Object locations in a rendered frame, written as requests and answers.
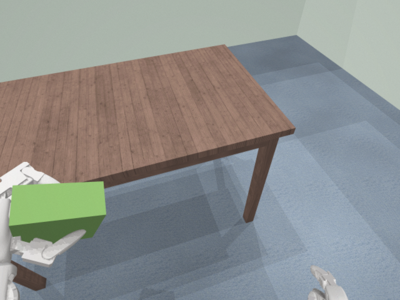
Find table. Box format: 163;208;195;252
0;44;296;291

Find robot left forearm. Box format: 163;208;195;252
0;262;20;300

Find robot right hand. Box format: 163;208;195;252
307;265;348;300

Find sponge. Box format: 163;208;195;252
9;181;106;244

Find robot left hand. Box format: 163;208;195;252
0;162;86;268

